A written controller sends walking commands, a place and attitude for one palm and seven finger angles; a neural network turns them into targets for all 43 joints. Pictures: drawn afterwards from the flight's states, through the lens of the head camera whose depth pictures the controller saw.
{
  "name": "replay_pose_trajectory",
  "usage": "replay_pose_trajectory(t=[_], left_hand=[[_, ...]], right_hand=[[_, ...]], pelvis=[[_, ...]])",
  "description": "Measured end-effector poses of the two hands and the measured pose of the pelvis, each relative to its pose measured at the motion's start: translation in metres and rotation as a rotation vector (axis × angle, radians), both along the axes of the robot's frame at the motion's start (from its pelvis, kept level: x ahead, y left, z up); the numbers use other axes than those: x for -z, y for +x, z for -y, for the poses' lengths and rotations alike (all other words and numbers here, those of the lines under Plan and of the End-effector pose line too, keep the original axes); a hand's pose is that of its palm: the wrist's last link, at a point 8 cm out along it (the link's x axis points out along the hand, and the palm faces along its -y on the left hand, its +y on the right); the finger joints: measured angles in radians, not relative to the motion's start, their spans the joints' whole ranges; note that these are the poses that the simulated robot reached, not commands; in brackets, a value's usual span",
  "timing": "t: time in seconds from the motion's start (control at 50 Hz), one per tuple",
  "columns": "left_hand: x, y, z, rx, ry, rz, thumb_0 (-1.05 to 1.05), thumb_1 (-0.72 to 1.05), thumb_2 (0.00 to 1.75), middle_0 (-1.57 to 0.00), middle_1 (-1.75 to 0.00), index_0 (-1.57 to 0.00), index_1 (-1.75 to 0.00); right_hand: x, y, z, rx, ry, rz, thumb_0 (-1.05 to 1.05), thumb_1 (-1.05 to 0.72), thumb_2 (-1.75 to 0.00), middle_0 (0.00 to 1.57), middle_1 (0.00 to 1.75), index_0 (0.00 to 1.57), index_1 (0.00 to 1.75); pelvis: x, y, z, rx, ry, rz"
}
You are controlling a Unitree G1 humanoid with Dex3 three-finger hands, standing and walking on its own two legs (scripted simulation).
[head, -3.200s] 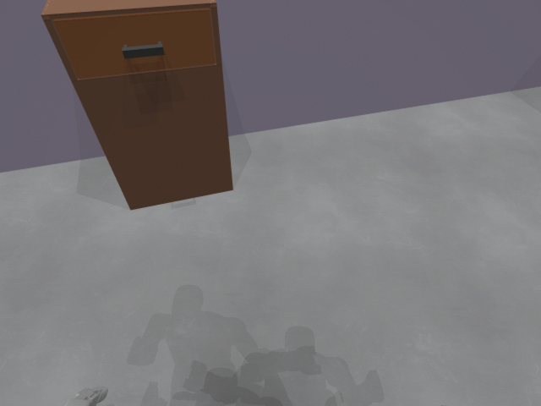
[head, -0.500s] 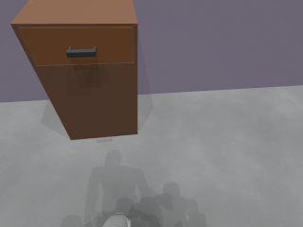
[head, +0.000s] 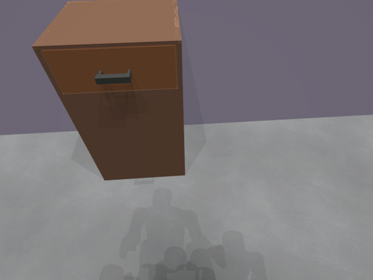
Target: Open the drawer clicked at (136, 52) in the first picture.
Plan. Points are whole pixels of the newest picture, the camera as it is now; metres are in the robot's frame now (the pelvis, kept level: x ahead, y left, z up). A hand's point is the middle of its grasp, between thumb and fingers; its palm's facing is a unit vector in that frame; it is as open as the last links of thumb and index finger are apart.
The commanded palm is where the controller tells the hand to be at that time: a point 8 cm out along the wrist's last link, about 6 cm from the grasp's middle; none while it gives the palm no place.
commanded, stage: take the last steps up to it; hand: left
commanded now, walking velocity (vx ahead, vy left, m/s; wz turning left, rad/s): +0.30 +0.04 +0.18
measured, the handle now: (114, 75) +0.78 +0.31 +0.00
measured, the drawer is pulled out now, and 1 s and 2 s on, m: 0.00 0.00 0.00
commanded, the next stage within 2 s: come to a stop and stand still in 0.96 s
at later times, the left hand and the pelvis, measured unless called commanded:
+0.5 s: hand out of the picture -0.08 +0.16 -0.16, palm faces +0.25 -0.95 -0.17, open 7.3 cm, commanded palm none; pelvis +0.06 +0.03 +0.01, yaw +7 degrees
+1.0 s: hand (115, 212) +0.32 +0.23 -0.16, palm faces +0.06 -0.97 -0.25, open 7.3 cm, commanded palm none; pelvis +0.22 +0.03 -0.01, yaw +4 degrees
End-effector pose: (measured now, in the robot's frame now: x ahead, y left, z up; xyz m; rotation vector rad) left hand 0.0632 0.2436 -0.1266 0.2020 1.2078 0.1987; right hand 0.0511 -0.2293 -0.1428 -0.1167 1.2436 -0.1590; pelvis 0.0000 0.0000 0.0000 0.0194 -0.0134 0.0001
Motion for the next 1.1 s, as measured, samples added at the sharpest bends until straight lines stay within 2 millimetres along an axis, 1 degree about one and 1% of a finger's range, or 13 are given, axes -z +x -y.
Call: replay_pose_trajectory(t=[0.06, 0.12, 0.3, 0.36, 0.44, 0.54, 0.58, 0.62, 0.76, 0.86, 0.94, 1.0, 1.1], left_hand=[[-0.006, -0.006, 0.016, -0.006, 0.01, 0.014, 0.0, 0.91, 0.9, -0.2, -0.3, -0.2, -0.3], [-0.013, -0.02, 0.029, -0.035, -0.002, 0.007, 0.0, 0.91, 0.9, -0.2, -0.3, -0.2, -0.3], [-0.015, -0.083, 0.04, -0.155, -0.04, -0.127, 0.0, 0.92, 0.9, -0.2, -0.3, -0.21, -0.3], [-0.013, -0.108, 0.042, -0.204, -0.069, -0.2, 0.0, 0.92, 0.9, -0.2, -0.3, -0.21, -0.3], [-0.008, -0.138, 0.04, -0.263, -0.116, -0.313, 0.0, 0.91, 0.9, -0.2, -0.3, -0.21, -0.3], [0.01, -0.151, 0.02, -0.291, -0.175, -0.441, 0.0, 0.91, 0.9, -0.2, -0.3, -0.21, -0.3], [0.014, -0.136, 0.008, -0.26, -0.176, -0.458, 0.0, 0.91, 0.9, -0.2, -0.3, -0.2, -0.3], [0.015, -0.107, -0.007, -0.223, -0.166, -0.427, 0.0, 0.91, 0.9, -0.2, -0.3, -0.2, -0.3], [0.012, 0.047, -0.05, -0.129, -0.097, -0.135, 0.0, 0.91, 0.9, -0.2, -0.3, -0.2, -0.3], [0.0, 0.153, -0.054, -0.057, -0.053, 0.025, 0.0, 0.92, 0.9, -0.2, -0.3, -0.2, -0.3], [-0.002, 0.221, -0.043, 0.007, -0.017, 0.095, 0.0, 0.91, 0.9, -0.2, -0.3, -0.2, -0.3], [0.001, 0.247, -0.032, 0.016, -0.005, 0.127, 0.0, 0.91, 0.9, -0.2, -0.3, -0.2, -0.3], [0.0, 0.24, -0.014, -0.029, -0.036, 0.051, 0.0, 0.91, 0.9, -0.2, -0.3, -0.2, -0.3]], right_hand=[[0.008, -0.009, 0.01, 0.003, 0.025, -0.035, 0.0, -0.91, -0.9, 0.2, 0.29, 0.2, 0.3], [0.004, -0.015, 0.018, -0.017, 0.036, -0.076, 0.0, -0.91, -0.9, 0.2, 0.29, 0.2, 0.3], [-0.006, -0.006, 0.026, -0.088, 0.017, -0.148, 0.0, -0.91, -0.9, 0.2, 0.29, 0.2, 0.3], [-0.008, 0.014, 0.018, -0.125, 0.006, -0.153, 0.0, -0.91, -0.9, 0.2, 0.29, 0.2, 0.3], [-0.011, 0.057, -0.007, -0.178, -0.007, -0.108, 0.0, -0.91, -0.9, 0.2, 0.29, 0.2, 0.3], [-0.009, 0.115, -0.049, -0.207, -0.03, 0.027, 0.0, -0.91, -0.9, 0.2, 0.29, 0.2, 0.3], [-0.013, 0.124, -0.062, -0.188, -0.027, 0.06, 0.0, -0.91, -0.9, 0.2, 0.29, 0.2, 0.3], [-0.018, 0.128, -0.065, -0.133, -0.039, 0.085, -0.01, -0.93, -0.9, 0.2, 0.29, 0.21, 0.3], [-0.017, 0.107, -0.062, -0.079, -0.052, -0.04, -0.02, -0.94, -0.9, 0.2, 0.29, 0.21, 0.3], [-0.002, 0.085, -0.064, -0.031, -0.001, -0.191, -0.01, -0.92, -0.9, 0.2, 0.29, 0.2, 0.3], [0.014, 0.081, -0.06, 0.014, 0.045, -0.29, 0.0, -0.91, -0.9, 0.2, 0.29, 0.2, 0.3], [0.023, 0.094, -0.053, 0.023, 0.064, -0.334, 0.0, -0.91, -0.9, 0.2, 0.29, 0.2, 0.3], [0.012, 0.156, -0.039, -0.001, 0.042, -0.257, 0.0, -0.91, -0.9, 0.2, 0.29, 0.2, 0.3]], pelvis=[[0.0, -0.001, 0.011, -0.02, -0.005, 0.011], [-0.008, 0.002, 0.019, -0.037, 0.01, 0.007], [-0.017, 0.019, 0.017, -0.097, 0.01, -0.009], [-0.017, 0.028, 0.009, -0.11, 0.004, -0.016], [-0.014, 0.043, -0.01, -0.116, -0.005, -0.023], [0.002, 0.067, -0.041, -0.107, -0.024, -0.018], [0.001, 0.076, -0.048, -0.086, -0.015, -0.007], [-0.002, 0.087, -0.053, -0.073, -0.012, -0.001], [-0.009, 0.127, -0.061, -0.075, 0.004, 0.01], [-0.005, 0.161, -0.055, -0.071, 0.016, 0.014], [0.007, 0.196, -0.042, -0.063, 0.018, 0.017], [0.014, 0.216, -0.031, -0.068, 0.005, 0.026], [0.001, 0.241, -0.026, -0.068, -0.009, 0.025]])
